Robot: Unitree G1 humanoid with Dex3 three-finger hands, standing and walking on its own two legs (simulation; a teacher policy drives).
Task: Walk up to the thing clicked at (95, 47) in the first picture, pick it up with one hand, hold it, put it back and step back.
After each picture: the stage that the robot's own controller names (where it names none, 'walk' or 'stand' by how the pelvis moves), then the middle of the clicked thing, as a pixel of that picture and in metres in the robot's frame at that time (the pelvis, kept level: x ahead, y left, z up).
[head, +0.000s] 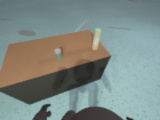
stand; (96, 40) +0.82 -0.03 -0.04
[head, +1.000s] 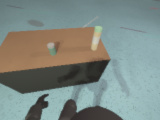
walk; (95, 39) +0.74 -0.02 -0.01
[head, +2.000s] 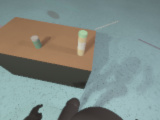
walk; (81, 44) +0.60 +0.17 -0.01
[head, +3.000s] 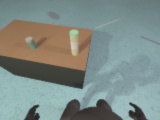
stand; (74, 44) +0.60 +0.18 -0.01
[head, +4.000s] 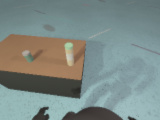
stand; (69, 55) +0.55 +0.21 -0.05
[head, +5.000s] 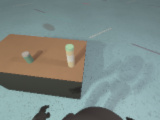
stand; (70, 56) +0.54 +0.20 -0.05
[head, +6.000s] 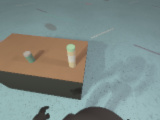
stand; (71, 57) +0.53 +0.19 -0.05
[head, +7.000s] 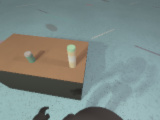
stand; (72, 57) +0.53 +0.18 -0.05
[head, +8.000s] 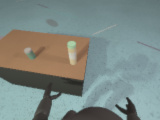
rise first; (72, 54) +0.54 +0.19 -0.04
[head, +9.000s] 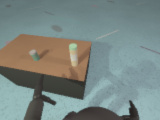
go down; (74, 56) +0.55 +0.20 -0.04
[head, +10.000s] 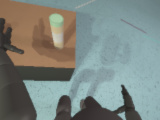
go down; (58, 35) +0.55 +0.19 +0.03
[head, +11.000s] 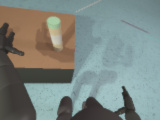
approach; (56, 37) +0.56 +0.19 +0.04
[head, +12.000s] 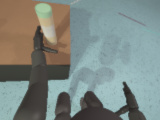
close in; (48, 28) +0.57 +0.20 +0.07
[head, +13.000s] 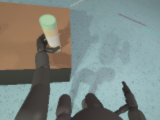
lift; (53, 38) +0.52 +0.18 +0.07
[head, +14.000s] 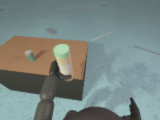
lift; (65, 65) +0.29 +0.15 +0.17
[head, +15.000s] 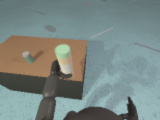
hold; (66, 65) +0.31 +0.15 +0.14
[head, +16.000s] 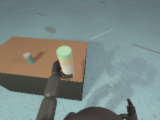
hold; (67, 65) +0.31 +0.15 +0.14
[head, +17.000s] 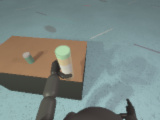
hold; (66, 65) +0.31 +0.15 +0.14
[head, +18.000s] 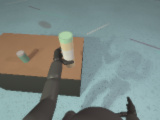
crouch; (68, 52) +0.40 +0.14 +0.14
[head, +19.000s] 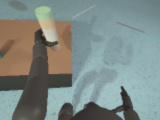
lower; (50, 33) +0.52 +0.19 +0.14
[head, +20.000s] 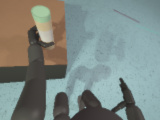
lower; (46, 32) +0.53 +0.19 +0.07
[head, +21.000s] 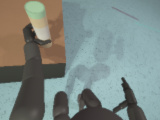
lower; (42, 30) +0.54 +0.20 +0.08
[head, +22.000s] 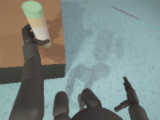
lower; (40, 30) +0.54 +0.20 +0.08
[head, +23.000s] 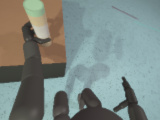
lower; (41, 28) +0.55 +0.20 +0.08
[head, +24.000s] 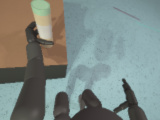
open; (45, 29) +0.55 +0.19 +0.08
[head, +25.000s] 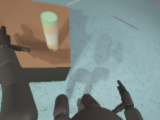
sink last; (51, 35) +0.52 +0.19 +0.05
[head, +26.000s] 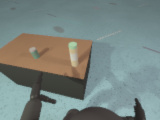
sink last; (73, 55) +0.54 +0.20 +0.00
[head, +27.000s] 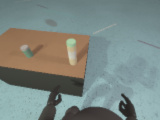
stand; (72, 53) +0.51 +0.18 +0.01
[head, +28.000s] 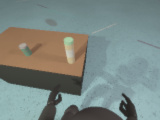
stand; (70, 51) +0.53 +0.20 +0.02
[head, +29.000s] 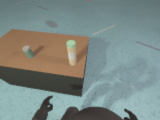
stand; (72, 54) +0.52 +0.18 -0.01
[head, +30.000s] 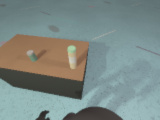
stand; (72, 58) +0.53 +0.18 -0.05
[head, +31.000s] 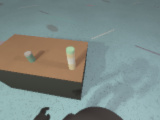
stand; (71, 59) +0.51 +0.19 -0.05
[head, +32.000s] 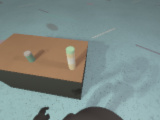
stand; (71, 59) +0.51 +0.19 -0.05
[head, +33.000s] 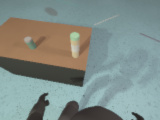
walk; (75, 46) +0.56 +0.16 -0.03
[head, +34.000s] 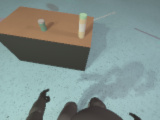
walk; (82, 27) +0.84 +0.12 -0.02
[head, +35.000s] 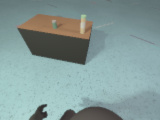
stand; (83, 24) +1.18 +0.15 -0.03
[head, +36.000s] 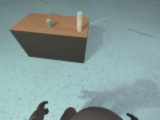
stand; (79, 22) +1.13 +0.21 -0.04
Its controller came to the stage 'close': yes
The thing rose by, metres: 0.20
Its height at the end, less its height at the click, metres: +0.00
